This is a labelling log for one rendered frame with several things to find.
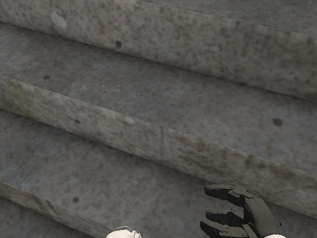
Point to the right robot hand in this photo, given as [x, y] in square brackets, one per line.
[257, 220]

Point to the robot left shin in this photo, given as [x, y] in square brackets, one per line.
[123, 228]

